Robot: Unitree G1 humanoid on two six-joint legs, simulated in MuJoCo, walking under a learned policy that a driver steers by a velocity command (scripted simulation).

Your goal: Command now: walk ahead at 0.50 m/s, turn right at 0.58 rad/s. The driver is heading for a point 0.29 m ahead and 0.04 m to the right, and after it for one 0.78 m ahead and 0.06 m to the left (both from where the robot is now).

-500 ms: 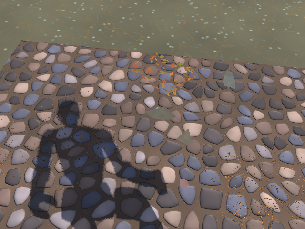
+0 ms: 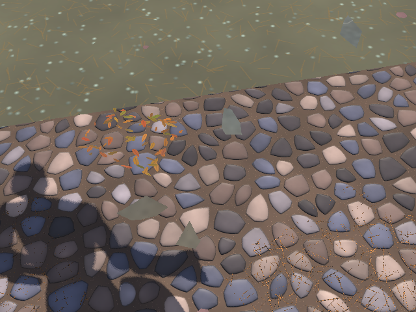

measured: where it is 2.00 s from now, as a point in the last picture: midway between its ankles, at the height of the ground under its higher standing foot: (247, 209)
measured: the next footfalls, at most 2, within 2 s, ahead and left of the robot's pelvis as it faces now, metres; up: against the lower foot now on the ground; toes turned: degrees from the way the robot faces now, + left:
left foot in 0.36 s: +0.40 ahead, +0.13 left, +0.00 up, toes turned -16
right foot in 0.84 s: +0.56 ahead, -0.20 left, +0.00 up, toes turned -14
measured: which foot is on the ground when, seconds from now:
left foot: up 0.00-0.34, down 0.36-0.84, up 0.86-1.00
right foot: down 0.00-0.36, up 0.38-0.82, down 0.84-1.00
